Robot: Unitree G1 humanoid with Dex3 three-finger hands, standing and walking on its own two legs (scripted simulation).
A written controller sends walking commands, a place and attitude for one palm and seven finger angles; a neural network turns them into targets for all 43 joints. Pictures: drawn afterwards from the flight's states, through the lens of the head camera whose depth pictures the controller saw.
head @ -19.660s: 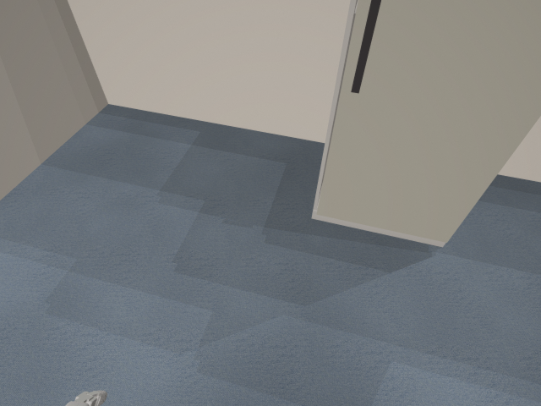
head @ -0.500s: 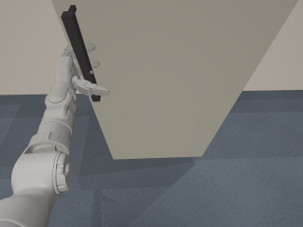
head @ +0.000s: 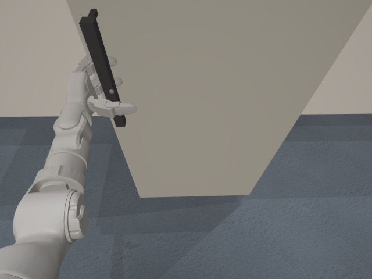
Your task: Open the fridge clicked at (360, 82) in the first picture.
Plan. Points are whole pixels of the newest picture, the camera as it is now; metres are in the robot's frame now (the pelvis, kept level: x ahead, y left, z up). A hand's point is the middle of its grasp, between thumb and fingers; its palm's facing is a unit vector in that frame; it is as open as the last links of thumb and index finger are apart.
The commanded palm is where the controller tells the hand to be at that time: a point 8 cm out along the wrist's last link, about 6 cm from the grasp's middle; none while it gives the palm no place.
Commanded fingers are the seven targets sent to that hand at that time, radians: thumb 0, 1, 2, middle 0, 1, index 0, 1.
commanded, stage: grip the handle and tug to test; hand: left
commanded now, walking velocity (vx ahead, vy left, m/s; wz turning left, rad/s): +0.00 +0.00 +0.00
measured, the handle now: (109, 77) +0.53 +0.16 +0.13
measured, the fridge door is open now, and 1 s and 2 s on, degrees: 0 0 8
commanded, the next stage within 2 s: pull the door a little, standing still in 1.20 s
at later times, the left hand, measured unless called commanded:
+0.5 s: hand (109, 92) +0.47 +0.15 +0.14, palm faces -0.01 -1.00 +0.01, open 6.7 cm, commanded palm +0.44 +0.20 +0.14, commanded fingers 0.00 0.90 0.90 -0.45 -1.40 -0.45 -1.40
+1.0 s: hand (110, 92) +0.47 +0.15 +0.14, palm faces +0.00 -1.00 +0.02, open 6.7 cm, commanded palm +0.43 +0.21 +0.14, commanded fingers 0.00 0.90 0.90 -0.45 -1.40 -0.45 -1.40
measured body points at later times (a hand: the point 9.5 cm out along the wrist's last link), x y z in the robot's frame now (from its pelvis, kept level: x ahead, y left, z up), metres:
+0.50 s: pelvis +0.00 +0.00 +0.00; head +0.05 +0.00 +0.45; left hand +0.47 +0.20 +0.14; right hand +0.05 -0.26 -0.12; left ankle +0.00 +0.12 -0.72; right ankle -0.01 -0.11 -0.72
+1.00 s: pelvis +0.00 +0.00 +0.00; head +0.05 +0.00 +0.45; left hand +0.46 +0.20 +0.14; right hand +0.05 -0.26 -0.11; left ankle +0.00 +0.12 -0.72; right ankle -0.01 -0.11 -0.72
